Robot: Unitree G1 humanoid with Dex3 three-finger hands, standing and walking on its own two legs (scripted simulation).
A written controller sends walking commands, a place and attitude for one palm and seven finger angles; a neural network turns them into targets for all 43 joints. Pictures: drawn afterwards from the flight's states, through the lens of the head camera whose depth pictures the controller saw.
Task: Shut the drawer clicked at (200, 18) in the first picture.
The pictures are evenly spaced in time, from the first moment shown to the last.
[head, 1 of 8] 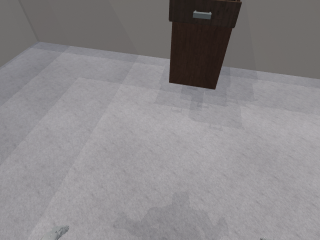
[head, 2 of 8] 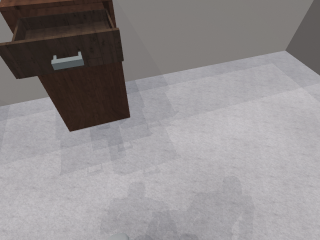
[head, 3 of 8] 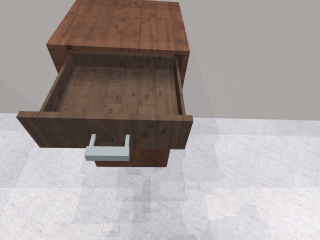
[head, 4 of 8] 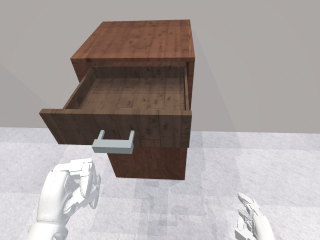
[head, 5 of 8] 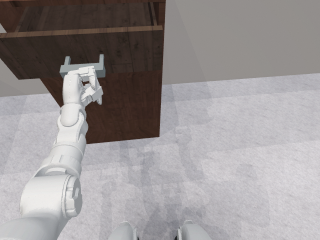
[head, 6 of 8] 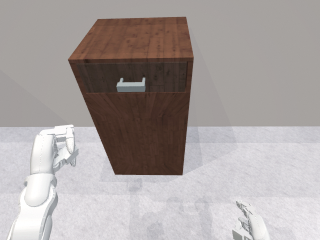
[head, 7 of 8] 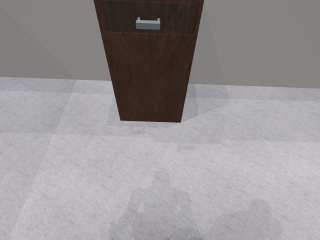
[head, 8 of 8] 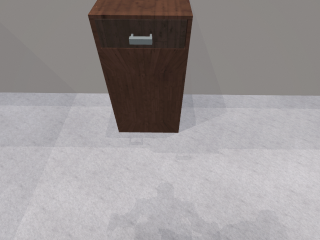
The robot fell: no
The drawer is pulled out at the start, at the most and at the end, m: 0.30 0.30 0.00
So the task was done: yes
